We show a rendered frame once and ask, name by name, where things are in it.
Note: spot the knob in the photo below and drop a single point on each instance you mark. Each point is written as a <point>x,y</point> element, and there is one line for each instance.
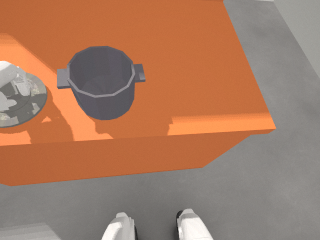
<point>11,91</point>

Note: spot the pot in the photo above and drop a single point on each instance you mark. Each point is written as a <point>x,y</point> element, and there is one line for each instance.
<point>102,79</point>

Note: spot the lid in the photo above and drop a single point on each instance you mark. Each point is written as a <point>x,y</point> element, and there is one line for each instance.
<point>28,106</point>

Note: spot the robot left shin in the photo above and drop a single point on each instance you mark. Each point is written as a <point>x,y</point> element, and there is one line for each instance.
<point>121,214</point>

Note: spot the robot shin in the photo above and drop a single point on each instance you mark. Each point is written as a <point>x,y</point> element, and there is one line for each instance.
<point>186,211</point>
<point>121,214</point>

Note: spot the robot right shin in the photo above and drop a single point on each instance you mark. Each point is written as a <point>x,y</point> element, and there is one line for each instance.
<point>186,211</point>

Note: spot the table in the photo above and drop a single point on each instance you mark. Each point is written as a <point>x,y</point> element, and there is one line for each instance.
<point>199,99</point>

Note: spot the robot left hand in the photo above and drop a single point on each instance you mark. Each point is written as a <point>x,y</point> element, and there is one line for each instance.
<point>9,72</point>

